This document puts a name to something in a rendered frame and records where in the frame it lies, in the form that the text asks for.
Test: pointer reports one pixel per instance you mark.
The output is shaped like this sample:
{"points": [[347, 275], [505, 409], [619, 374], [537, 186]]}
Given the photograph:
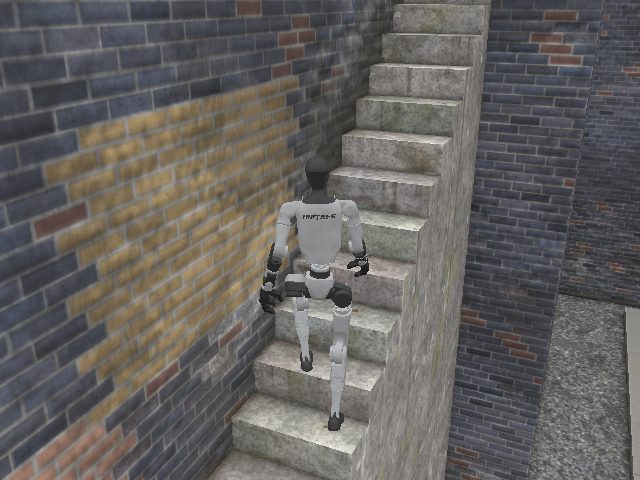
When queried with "right robot hand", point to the right robot hand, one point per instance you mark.
{"points": [[364, 268]]}

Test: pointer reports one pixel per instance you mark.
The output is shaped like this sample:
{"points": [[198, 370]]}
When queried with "left robot hand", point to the left robot hand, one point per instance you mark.
{"points": [[265, 299]]}

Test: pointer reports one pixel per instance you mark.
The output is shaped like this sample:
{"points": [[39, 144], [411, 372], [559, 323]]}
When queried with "left robot upper arm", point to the left robot upper arm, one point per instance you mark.
{"points": [[287, 212]]}

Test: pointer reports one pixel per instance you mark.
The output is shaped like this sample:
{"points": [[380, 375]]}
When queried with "left robot forearm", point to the left robot forearm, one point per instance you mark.
{"points": [[272, 271]]}

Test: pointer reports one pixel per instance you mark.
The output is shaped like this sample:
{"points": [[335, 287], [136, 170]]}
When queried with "left robot thigh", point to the left robot thigh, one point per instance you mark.
{"points": [[295, 287]]}

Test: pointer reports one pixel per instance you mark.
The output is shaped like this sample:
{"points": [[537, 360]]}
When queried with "right robot forearm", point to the right robot forearm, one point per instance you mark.
{"points": [[360, 258]]}

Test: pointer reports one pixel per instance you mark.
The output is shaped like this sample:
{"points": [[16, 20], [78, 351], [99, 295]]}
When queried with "right robot upper arm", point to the right robot upper arm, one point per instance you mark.
{"points": [[350, 210]]}

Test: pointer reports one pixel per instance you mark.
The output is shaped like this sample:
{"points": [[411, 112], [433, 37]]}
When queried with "robot right foot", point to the robot right foot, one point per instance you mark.
{"points": [[334, 423]]}

